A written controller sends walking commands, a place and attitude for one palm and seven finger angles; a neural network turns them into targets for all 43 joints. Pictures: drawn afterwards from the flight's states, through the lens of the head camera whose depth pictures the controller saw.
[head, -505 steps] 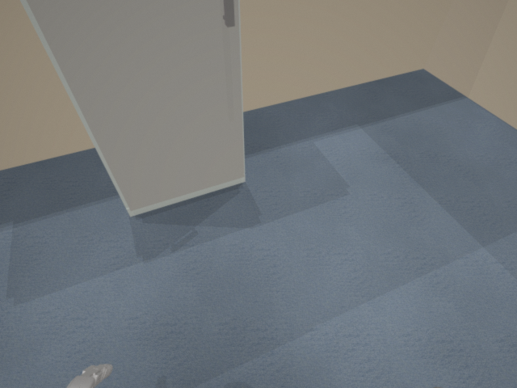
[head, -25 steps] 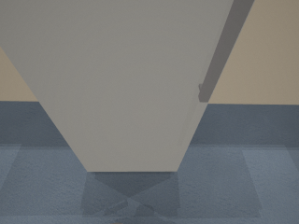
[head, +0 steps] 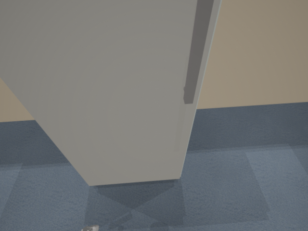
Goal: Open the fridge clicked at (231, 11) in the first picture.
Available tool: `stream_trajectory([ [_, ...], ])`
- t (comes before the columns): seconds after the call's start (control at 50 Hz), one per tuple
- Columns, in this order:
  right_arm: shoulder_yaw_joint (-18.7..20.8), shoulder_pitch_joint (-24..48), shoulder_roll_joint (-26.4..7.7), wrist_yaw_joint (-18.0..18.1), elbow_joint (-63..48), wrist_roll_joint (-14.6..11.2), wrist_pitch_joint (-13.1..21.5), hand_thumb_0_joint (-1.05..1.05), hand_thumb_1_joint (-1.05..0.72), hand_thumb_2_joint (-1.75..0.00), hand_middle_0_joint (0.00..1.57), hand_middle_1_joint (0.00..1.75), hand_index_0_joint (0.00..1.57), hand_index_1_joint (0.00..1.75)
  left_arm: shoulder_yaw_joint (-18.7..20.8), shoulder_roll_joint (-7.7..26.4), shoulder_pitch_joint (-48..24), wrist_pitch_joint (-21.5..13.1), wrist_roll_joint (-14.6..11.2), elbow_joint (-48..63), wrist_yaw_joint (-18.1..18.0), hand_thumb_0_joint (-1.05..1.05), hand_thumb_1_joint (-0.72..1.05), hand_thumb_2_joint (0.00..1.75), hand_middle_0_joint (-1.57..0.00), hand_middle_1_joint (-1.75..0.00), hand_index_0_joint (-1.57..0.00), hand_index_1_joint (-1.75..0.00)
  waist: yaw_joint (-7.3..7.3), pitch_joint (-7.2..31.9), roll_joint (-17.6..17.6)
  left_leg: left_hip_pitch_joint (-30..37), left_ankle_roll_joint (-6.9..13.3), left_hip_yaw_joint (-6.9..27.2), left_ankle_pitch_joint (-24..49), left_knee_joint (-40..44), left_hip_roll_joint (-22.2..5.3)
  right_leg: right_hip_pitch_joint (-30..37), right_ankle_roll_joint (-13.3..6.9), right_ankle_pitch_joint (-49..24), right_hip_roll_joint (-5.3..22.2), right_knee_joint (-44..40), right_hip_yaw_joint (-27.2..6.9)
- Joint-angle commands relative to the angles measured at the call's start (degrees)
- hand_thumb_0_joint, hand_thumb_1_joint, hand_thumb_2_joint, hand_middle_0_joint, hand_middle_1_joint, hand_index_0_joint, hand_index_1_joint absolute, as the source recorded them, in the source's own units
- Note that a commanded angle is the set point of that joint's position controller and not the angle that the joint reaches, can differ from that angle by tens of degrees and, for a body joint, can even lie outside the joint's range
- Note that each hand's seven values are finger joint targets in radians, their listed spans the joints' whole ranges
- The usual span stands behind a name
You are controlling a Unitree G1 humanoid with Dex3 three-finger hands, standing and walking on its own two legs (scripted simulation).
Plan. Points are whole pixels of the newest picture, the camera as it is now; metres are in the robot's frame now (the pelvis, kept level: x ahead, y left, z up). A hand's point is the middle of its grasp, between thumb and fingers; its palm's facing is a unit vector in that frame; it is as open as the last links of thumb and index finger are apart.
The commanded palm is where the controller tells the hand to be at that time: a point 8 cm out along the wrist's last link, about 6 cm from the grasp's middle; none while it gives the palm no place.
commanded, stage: come to a stop and stand still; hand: right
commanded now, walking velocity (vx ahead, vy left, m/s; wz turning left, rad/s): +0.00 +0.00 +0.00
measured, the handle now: (195, 39) +0.48 -0.09 +0.26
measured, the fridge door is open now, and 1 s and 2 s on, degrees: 0 0 0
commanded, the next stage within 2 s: look again from close up in 0.82 s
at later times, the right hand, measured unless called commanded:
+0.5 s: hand out of the picture -0.07 -0.13 -0.18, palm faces +0.06 +0.99 -0.12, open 7.4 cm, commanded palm none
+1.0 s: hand out of the picture -0.02 -0.16 -0.17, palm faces +0.02 +0.98 -0.21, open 7.4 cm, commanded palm none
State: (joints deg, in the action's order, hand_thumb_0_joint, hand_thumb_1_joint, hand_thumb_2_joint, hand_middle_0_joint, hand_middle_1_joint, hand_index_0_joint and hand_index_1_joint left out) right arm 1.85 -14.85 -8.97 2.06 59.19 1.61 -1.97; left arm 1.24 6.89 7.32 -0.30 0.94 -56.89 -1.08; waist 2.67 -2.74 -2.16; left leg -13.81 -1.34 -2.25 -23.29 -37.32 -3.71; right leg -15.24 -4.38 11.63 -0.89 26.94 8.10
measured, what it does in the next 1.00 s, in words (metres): steps on the spot: left foot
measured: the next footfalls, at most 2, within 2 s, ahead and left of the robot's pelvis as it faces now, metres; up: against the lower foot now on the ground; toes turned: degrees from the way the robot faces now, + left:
left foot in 0.04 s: +0.01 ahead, +0.14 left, +0.00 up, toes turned +3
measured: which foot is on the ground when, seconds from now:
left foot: up 0.00-0.02, down 0.04-1.00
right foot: down 0.00-1.00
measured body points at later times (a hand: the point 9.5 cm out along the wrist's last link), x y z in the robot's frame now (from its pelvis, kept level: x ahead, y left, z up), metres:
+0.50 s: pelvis -0.03 +0.01 +0.01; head -0.03 +0.00 +0.45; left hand -0.08 +0.22 -0.15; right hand -0.08 -0.19 -0.16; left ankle -0.03 +0.14 -0.74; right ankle +0.03 -0.08 -0.74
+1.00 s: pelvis -0.03 +0.01 +0.00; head -0.04 +0.02 +0.45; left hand -0.02 +0.23 -0.16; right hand -0.02 -0.22 -0.15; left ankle -0.03 +0.14 -0.74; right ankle +0.03 -0.08 -0.74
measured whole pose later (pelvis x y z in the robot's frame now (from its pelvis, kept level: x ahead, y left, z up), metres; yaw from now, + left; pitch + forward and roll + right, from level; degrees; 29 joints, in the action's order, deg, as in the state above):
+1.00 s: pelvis -0.03 +0.01 +0.00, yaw +0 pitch -1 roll +0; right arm -0.5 -18.9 -8.1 2.4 60.2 1.2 1.0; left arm 0.6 9.9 17.6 -0.8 1.0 -60.4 -0.1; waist -0.5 0.7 1.4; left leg -12.4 -1.1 -1.7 -16.4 -30.1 -2.5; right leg -17.0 -3.4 9.6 0.3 27.5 8.0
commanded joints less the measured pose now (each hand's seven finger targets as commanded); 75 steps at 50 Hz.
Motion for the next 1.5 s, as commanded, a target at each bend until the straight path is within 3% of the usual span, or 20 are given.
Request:
stream_trajectory([
  [0.0, -0.2, -6.5, -4.7, 0.3, 0.1, 0.2, 2.5, 0.0, -0.9, -0.9, 0.2, 0.3, 0.2, 0.3, 1.4, 6.3, 6.0, -0.5, -0.8, 0.3, -0.3, 0.0, 0.9, 0.9, -0.2, -0.3, -0.2, -0.3, -2.09, 3.7, -1.1, 3.3, 1.7, 5.5, 15.3, 17.8, -4.9, 3.5, 1.3, -5.0, 8.1, -4.4, -9.0],
  [0.02, -0.4, -5.9, -5.5, 0.2, 0.0, -0.1, 2.6, 0.0, -0.9, -0.9, 0.2, 0.3, 0.2, 0.3, 1.2, 5.8, 6.4, -0.5, -0.7, 0.0, 0.0, 0.0, 0.9, 0.9, -0.2, -0.3, -0.2, -0.3, -2.79, 2.9, -0.4, 0.8, 2.6, 5.9, 15.1, 17.5, -6.7, 4.7, 2.3, -2.2, 6.5, -5.2, -8.2],
  [0.08, -0.6, -5.0, -4.4, 0.0, 0.5, -0.1, 2.8, 0.0, -0.9, -0.9, 0.2, 0.3, 0.2, 0.3, 1.6, 5.6, 7.5, -0.1, -0.2, -1.3, 0.1, 0.0, 0.9, 0.9, -0.2, -0.3, -0.2, -0.3, -3.31, 1.2, -4.2, -3.0, 2.1, 4.8, 7.8, 18.7, -4.5, 6.6, 2.6, -0.5, 6.9, -5.6, -7.8],
  [0.16, -0.9, -6.6, -3.8, -0.1, 1.6, -0.3, 2.4, 0.0, -0.9, -0.9, 0.2, 0.3, 0.2, 0.3, 0.8, 5.8, 8.7, 0.0, -0.1, -2.9, 0.1, 0.0, 0.9, 0.9, -0.2, -0.3, -0.2, -0.3, -3.08, -2.7, 0.4, -5.3, 2.0, 4.6, 1.1, 20.6, -3.5, 4.4, 2.8, 5.9, 7.0, -8.9, -9.1],
  [0.3, -1.1, -9.8, -2.9, -0.1, 3.8, -0.4, 2.5, 0.0, -0.9, -0.9, 0.2, 0.3, 0.2, 0.3, 0.2, 5.7, 11.8, -0.2, 0.0, -5.3, -0.2, 0.0, 0.9, 0.9, -0.2, -0.3, -0.2, -0.3, -2.15, -2.9, 4.2, -1.6, 2.2, 3.3, 3.0, 19.9, -2.7, 0.3, 2.9, 10.7, 7.6, -12.3, -10.9],
  [0.4, -1.3, -10.8, -2.1, 0.0, 4.6, -0.6, 2.6, 0.0, -0.9, -0.9, 0.2, 0.3, 0.2, 0.3, 0.0, 4.7, 14.5, -0.3, 0.0, -6.5, -0.4, 0.0, 0.9, 0.9, -0.2, -0.3, -0.2, -0.3, -2.11, -2.6, 2.3, -1.1, 2.5, 2.9, 3.5, 19.7, -2.8, 0.3, 3.0, 9.0, 7.4, -11.6, -10.7],
  [0.5, -1.3, -11.9, -1.1, 0.1, 5.2, -0.6, 2.6, 0.0, -0.9, -0.9, 0.2, 0.3, 0.2, 0.3, 0.2, 3.8, 16.2, -0.3, 0.0, -7.4, -0.5, 0.0, 0.9, 0.9, -0.2, -0.3, -0.2, -0.3, -2.05, -2.7, 2.6, -1.4, 2.6, 2.8, 3.4, 19.0, -2.4, -0.6, 3.0, 10.2, 7.6, -11.8, -10.9],
  [0.52, -2.6, -11.3, -3.1, 2.1, 4.9, 0.7, 3.9, 0.0, -0.9, -0.9, 0.2, 0.3, 0.2, 0.3, -0.3, 7.4, 9.3, -1.0, 0.1, -3.0, 0.3, 0.0, 0.9, 0.9, -0.2, -0.3, -0.2, -0.3, -1.13, -7.5, 6.9, -4.8, 4.1, 4.5, 11.0, 18.4, -3.6, -3.9, 4.9, 2.4, 7.0, -0.2, -7.2],
  [0.54, -1.4, -8.5, -6.2, 1.6, 2.1, -0.1, 3.9, 0.0, -0.9, -0.9, 0.2, 0.3, 0.2, 0.3, -0.1, 4.5, 13.6, -0.4, 0.1, -1.9, 0.6, 0.0, 0.9, 0.9, -0.2, -0.3, -0.2, -0.3, -4.75, -2.3, 7.6, -6.7, 5.1, 5.9, -4.6, 18.7, -4.7, -1.4, 4.4, 9.5, 5.4, -0.1, -8.2],
  [0.56, -1.2, -7.4, -6.0, 1.3, 1.2, -0.3, 3.8, 0.0, -0.9, -0.9, 0.2, 0.3, 0.2, 0.3, 0.1, 5.6, 15.8, 0.0, 0.3, -2.2, 0.7, 0.0, 0.9, 0.9, -0.2, -0.3, -0.2, -0.3, -5.4, -1.2, 7.6, -7.8, 5.2, 4.8, -8.9, 16.2, -3.0, -2.5, 3.4, 12.9, 5.8, -0.4, -9.2],
  [0.58, -1.1, -8.2, -4.8, 1.2, 0.9, -0.3, 4.3, 0.0, -0.9, -0.9, 0.2, 0.3, 0.2, 0.3, 0.0, 5.0, 17.0, -0.6, 0.7, -1.9, 0.8, 0.0, 0.9, 0.9, -0.2, -0.3, -0.2, -0.3, -4.99, 2.9, 11.2, -5.2, 5.3, 2.9, -1.2, 12.7, -2.4, -1.1, 2.9, 8.1, 6.2, -1.5, -10.4],
  [0.6, -1.2, -8.9, -4.2, 1.0, 1.2, -0.5, 4.3, 0.0, -0.9, -0.9, 0.2, 0.3, 0.2, 0.3, -0.2, 4.8, 16.5, -0.7, 0.4, -1.4, 0.6, 0.0, 0.9, 0.9, -0.2, -0.3, -0.2, -0.3, -4.28, 3.2, 9.3, -4.0, 5.0, 2.4, -1.4, 11.7, -1.1, -2.0, 2.2, 10.2, 6.9, -3.5, -11.6],
  [0.66, -1.4, -9.7, -2.0, 0.8, 1.1, -0.2, 3.5, 0.0, -0.9, -0.9, 0.2, 0.3, 0.2, 0.3, 0.5, 6.3, 15.0, -0.3, 0.4, -0.2, 0.4, 0.0, 0.9, 0.9, -0.2, -0.3, -0.2, -0.3, -3.24, -1.5, 2.3, -4.9, 4.5, 1.9, -3.9, 10.8, 0.1, -7.1, 1.3, 18.1, 7.8, -7.5, -13.4],
  [0.7, -1.5, -10.0, -2.1, 0.7, 0.9, -0.2, 3.7, 0.0, -0.9, -0.9, 0.2, 0.3, 0.2, 0.3, 0.2, 6.0, 14.3, -0.5, 0.4, -0.1, 0.5, 0.0, 0.9, 0.9, -0.2, -0.3, -0.2, -0.3, -2.84, -1.7, 2.2, -4.6, 4.5, 3.1, -2.1, 11.3, -0.4, -6.6, 1.3, 15.7, 7.4, -7.9, -12.9],
  [0.76, -1.5, -9.4, -2.7, 0.7, 0.2, -0.2, 3.6, 0.0, -0.9, -0.9, 0.2, 0.3, 0.2, 0.3, 0.3, 6.3, 14.1, -0.4, 0.2, -0.6, 0.6, 0.0, 0.9, 0.9, -0.2, -0.3, -0.2, -0.3, -3.15, -3.9, -0.6, -7.3, 4.3, 4.5, -4.0, 13.2, -1.0, -5.3, 1.5, 14.8, 7.1, -7.6, -11.9],
  [0.82, -1.4, -8.5, -3.7, 0.7, -0.4, -0.3, 3.9, 0.0, -0.9, -0.9, 0.2, 0.3, 0.2, 0.3, 0.0, 6.5, 14.4, -0.8, 0.2, -1.1, 0.7, 0.0, 0.9, 0.9, -0.2, -0.3, -0.2, -0.3, -3.39, -3.1, -2.0, -6.8, 4.3, 5.0, -1.0, 14.1, -1.7, -2.8, 1.6, 9.9, 6.9, -7.0, -10.8],
  [0.88, -1.3, -8.2, -4.6, 0.6, -0.9, -0.3, 3.9, 0.0, -0.9, -0.9, 0.2, 0.3, 0.2, 0.3, 0.0, 7.1, 13.7, -1.2, 0.2, -1.3, 0.7, 0.0, 0.9, 0.9, -0.2, -0.3, -0.2, -0.3, -3.14, -2.7, 0.9, -5.7, 4.1, 4.8, 1.4, 14.4, -1.8, -1.9, 1.7, 8.5, 7.1, -7.8, -10.6],
  [1.06, -1.3, -7.2, -6.1, 0.1, -0.5, -0.5, 3.8, 0.0, -0.9, -0.9, 0.2, 0.3, 0.2, 0.3, -0.1, 8.6, 11.2, -1.6, 0.0, -2.0, 0.5, 0.0, 0.9, 0.9, -0.2, -0.3, -0.2, -0.3, -2.8, -0.5, 2.6, -3.1, 3.8, 5.1, 6.1, 16.0, -2.3, 1.3, 2.2, 4.9, 7.6, -8.2, -9.5],
  [1.48, -1.4, -6.5, -7.1, 0.0, 1.4, -0.4, 3.7, 0.0, -0.9, -0.9, 0.2, 0.3, 0.2, 0.3, -0.2, 9.3, 9.3, -1.6, -0.3, -4.4, 0.1, 0.0, 0.9, 0.9, -0.2, -0.3, -0.2, -0.3, -2.49, 0.0, 2.1, 0.1, 3.5, 4.8, 10.7, 17.8, -2.6, 3.8, 2.3, -0.9, 8.3, -7.9, -8.7],
])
